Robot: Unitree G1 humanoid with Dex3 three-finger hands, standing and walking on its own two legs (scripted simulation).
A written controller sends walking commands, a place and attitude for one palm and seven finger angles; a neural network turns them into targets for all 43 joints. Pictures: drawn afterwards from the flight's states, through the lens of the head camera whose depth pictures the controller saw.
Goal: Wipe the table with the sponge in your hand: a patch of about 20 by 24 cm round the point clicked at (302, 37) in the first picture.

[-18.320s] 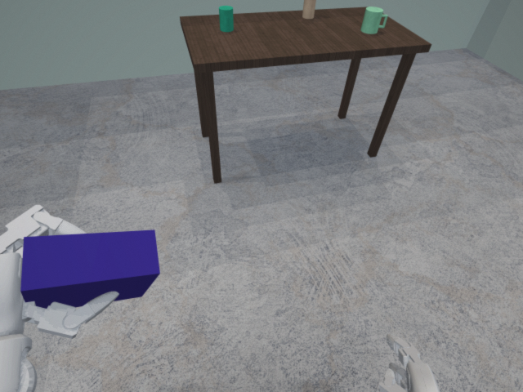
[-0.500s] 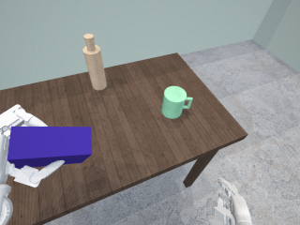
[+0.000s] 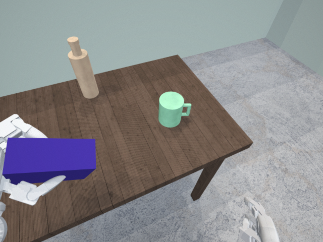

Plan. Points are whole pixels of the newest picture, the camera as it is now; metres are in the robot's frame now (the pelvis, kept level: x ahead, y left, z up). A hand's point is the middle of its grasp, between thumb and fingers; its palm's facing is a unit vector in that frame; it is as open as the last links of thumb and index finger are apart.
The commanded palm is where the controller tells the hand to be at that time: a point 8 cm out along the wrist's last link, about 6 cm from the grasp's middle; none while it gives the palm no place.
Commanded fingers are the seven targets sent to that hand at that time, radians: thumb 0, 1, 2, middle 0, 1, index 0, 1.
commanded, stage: come to a stop and stand still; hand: left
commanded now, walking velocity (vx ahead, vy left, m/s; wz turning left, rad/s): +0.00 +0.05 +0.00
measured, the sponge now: (65, 161) +0.24 +0.20 +0.14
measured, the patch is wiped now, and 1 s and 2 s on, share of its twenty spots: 0.00 0.00 0.00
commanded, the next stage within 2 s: look again from close up in 1.18 s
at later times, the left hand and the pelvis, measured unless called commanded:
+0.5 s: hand (9, 170) +0.20 +0.27 +0.16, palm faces +0.33 -0.86 -0.40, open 9.6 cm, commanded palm +0.15 +0.31 +0.18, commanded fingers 0.00 0.10 1.30 -1.20 -1.60 -1.20 -1.60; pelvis -0.01 +0.03 +0.00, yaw +0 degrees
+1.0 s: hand out of the picture +0.22 +0.35 +0.16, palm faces +0.37 -0.85 -0.38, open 9.6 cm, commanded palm +0.15 +0.38 +0.18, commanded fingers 0.00 0.10 1.30 -1.20 -1.60 -1.20 -1.60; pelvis -0.01 +0.10 +0.00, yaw +1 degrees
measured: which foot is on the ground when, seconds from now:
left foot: down 0.00-1.00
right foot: down 0.00-1.00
